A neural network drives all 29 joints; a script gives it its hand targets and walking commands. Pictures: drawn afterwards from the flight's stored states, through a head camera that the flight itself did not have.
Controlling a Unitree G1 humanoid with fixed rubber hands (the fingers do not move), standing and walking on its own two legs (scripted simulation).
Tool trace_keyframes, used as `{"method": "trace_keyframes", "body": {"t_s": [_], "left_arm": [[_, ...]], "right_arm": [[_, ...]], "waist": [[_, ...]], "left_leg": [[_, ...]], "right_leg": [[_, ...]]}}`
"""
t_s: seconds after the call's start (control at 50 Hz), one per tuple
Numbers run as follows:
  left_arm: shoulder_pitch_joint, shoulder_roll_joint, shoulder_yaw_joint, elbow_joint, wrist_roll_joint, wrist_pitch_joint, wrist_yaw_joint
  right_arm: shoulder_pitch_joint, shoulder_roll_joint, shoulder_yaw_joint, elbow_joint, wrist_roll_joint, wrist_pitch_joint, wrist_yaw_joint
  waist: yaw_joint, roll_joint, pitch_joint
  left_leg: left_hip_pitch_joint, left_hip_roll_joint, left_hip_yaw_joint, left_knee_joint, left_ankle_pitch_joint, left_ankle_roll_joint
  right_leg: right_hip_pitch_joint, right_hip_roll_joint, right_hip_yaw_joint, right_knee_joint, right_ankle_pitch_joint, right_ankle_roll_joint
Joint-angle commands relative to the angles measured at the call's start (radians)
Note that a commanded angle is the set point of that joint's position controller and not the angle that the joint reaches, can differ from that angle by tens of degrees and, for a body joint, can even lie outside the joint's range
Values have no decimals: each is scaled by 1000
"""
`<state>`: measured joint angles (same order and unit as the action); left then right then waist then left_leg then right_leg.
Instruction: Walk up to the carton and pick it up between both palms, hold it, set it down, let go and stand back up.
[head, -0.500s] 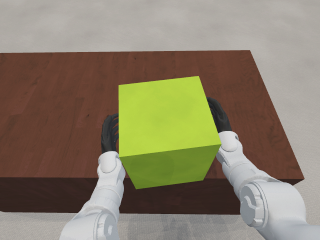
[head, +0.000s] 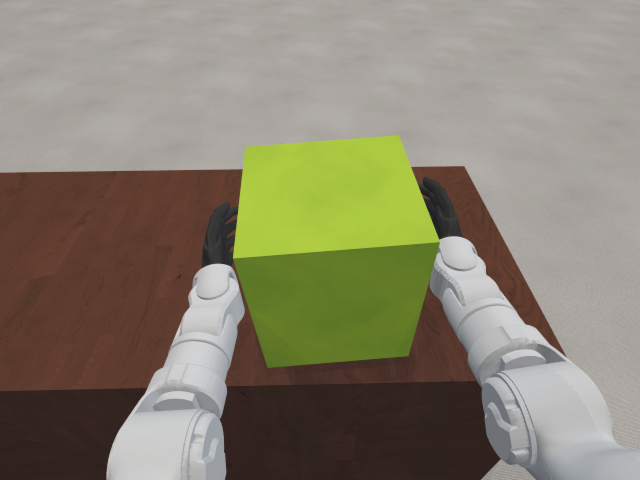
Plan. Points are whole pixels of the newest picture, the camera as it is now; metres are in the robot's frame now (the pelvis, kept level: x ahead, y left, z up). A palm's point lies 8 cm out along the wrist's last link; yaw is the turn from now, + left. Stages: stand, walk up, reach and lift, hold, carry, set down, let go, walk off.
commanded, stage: reach and lift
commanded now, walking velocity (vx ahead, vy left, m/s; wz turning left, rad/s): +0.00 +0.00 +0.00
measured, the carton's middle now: (330, 256) +0.42 +0.02 +0.08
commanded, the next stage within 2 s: hold in 1.44 s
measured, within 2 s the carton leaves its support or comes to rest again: neither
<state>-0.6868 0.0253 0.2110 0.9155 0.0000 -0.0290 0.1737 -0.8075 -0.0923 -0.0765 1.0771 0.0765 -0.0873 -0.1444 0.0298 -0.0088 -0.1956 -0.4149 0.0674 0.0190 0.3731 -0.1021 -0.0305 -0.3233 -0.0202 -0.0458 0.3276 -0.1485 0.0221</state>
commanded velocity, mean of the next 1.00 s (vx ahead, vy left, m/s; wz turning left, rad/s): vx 0.00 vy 0.00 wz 0.00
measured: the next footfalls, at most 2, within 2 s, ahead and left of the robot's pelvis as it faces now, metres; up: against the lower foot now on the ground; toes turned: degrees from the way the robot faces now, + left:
none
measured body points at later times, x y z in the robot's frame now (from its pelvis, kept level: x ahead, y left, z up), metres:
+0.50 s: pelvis +0.00 +0.00 +0.00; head -0.02 +0.02 +0.45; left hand +0.38 +0.17 +0.13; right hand +0.40 -0.14 +0.14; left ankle +0.04 +0.14 -0.74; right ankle +0.00 -0.14 -0.74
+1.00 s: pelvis +0.00 +0.00 +0.00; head -0.04 +0.04 +0.45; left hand +0.39 +0.16 +0.16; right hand +0.39 -0.14 +0.17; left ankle +0.04 +0.14 -0.74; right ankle +0.00 -0.14 -0.74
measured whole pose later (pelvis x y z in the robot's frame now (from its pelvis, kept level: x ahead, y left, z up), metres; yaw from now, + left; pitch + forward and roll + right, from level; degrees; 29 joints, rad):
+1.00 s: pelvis +0.00 +0.00 +0.00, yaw +2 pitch -5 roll -1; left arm -0.60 -0.04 0.29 0.29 0.28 0.55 0.03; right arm -0.69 -0.04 -0.07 0.66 0.15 0.25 -0.18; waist -0.08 -0.07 0.00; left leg -0.12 0.04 0.00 0.32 -0.11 -0.03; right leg -0.01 -0.04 -0.06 0.27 -0.16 0.03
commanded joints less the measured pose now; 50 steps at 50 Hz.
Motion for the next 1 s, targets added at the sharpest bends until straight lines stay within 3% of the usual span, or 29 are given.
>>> {"method": "trace_keyframes", "body": {"t_s": [0.0, 0.06, 0.14, 0.2, 0.22, 0.34, 0.38, 0.42, 0.44, 0.48, 0.52, 0.6, 0.7, 0.76, 0.78, 0.8, 0.84, 0.88, 0.9, 0.94, 0.98], "left_arm": [[-813, -715, -317, -321, 81, 54, -169], [-775, -701, -256, -344, 134, 129, -194], [-777, -695, -275, -441, 146, 179, -209], [-710, -678, -281, -473, 178, 233, -226], [-674, -683, -294, -483, 186, 253, -229], [-682, -690, -417, -659, 123, 299, -245], [-662, -695, -481, -720, 101, 311, -238], [-627, -681, -490, -724, 90, 343, -244], [-609, -676, -484, -691, 91, 364, -254], [-653, -674, -494, -729, 77, 373, -262], [-676, -677, -510, -750, 60, 380, -261], [-611, -658, -421, -657, 109, 437, -280], [-578, -660, -397, -676, 133, 477, -305], [-604, -668, -447, -757, 115, 482, -303], [-618, -677, -466, -801, 102, 477, -295], [-612, -669, -480, -802, 94, 482, -292], [-614, -661, -485, -797, 96, 489, -288], [-586, -653, -459, -758, 121, 509, -287], [-587, -644, -443, -742, 135, 518, -290], [-597, -640, -406, -727, 152, 531, -302], [-629, -680, -465, -790, 119, 520, -298]], "right_arm": [[-659, 706, 230, -265, -1, 41, 155], [-662, 656, 176, -249, -12, 62, 169], [-666, 657, 183, -300, -15, 59, 177], [-603, 641, 175, -314, -18, 76, 166], [-615, 628, 195, -358, -8, 72, 163], [-651, 662, 300, -576, 41, 77, 129], [-632, 670, 355, -660, 76, 89, 115], [-633, 670, 396, -724, 93, 120, 97], [-636, 671, 395, -732, 92, 138, 88], [-649, 688, 396, -753, 85, 157, 82], [-651, 708, 401, -776, 89, 174, 81], [-635, 685, 377, -708, 89, 228, 74], [-633, 665, 382, -726, 122, 245, 63], [-644, 644, 386, -787, 143, 239, 61], [-653, 654, 410, -825, 154, 235, 61], [-625, 641, 404, -818, 158, 245, 59], [-593, 629, 383, -787, 150, 259, 61], [-598, 614, 360, -763, 133, 262, 71], [-567, 604, 337, -710, 122, 274, 73], [-594, 609, 324, -688, 112, 277, 80], [-671, 630, 356, -800, 138, 248, 85]], "waist": [[-9, 16, -384], [-3, 6, -297], [-10, 21, -341], [-37, 44, -269], [-28, 59, -271], [-61, 45, -369], [-75, 73, -406], [-79, 41, -382], [-88, 27, -336], [-84, 23, -352], [-92, 16, -370], [-82, -12, -244], [-93, 5, -231], [-124, 39, -308], [-119, 44, -336], [-140, 54, -321], [-147, 63, -271], [-127, 67, -209], [-137, 71, -166], [-123, 40, -143], [-117, 79, -277]], "left_leg": [[410, -85, 13, -19, 170, -16], [459, -77, 23, -51, 195, -22], [506, -85, 40, -52, 252, -29], [537, -89, 43, -55, 261, -31], [555, -91, 45, -46, 288, -34], [571, -102, 22, -9, 346, -37], [603, -106, 7, 18, 393, -47], [570, -113, 0, 14, 340, -30], [536, -118, -2, -5, 262, -17], [502, -120, -2, -27, 178, -9], [503, -117, -8, -30, 149, -3], [474, -116, -6, -63, 79, 17], [510, -119, 0, -51, 160, 2], [573, -113, -10, -19, 251, -26], [598, -112, -13, -4, 293, -30], [612, -111, -17, -2, 287, -38], [595, -107, -20, -19, 236, -42], [581, -102, -17, -40, 180, -35], [570, -101, -14, -55, 138, -33], [537, -99, -5, -79, 95, -16], [567, -99, -9, -44, 186, -31]], "right_leg": [[169, 74, 22, -76, 55, -14], [206, 83, 3, -94, 48, -17], [256, 83, -3, -96, 106, -9], [290, 80, -11, -101, 131, -2], [296, 83, -15, -98, 147, -4], [326, 86, -23, -74, 251, 17], [325, 87, -20, -66, 306, 14], [334, 82, -16, -67, 299, 27], [332, 74, -9, -74, 258, 33], [313, 67, -8, -67, 208, 37], [306, 67, -9, -64, 191, 34], [303, 65, -9, -80, 129, 37], [337, 77, -14, -80, 187, 36], [329, 91, -31, -73, 237, 31], [323, 95, -34, -70, 256, 33], [306, 94, -32, -77, 240, 28], [272, 91, -37, -87, 170, 23], [243, 88, -41, -97, 93, 14], [234, 84, -39, -102, 55, 14], [262, 81, -39, -104, 38, 17], [287, 87, -42, -81, 123, 12]]}}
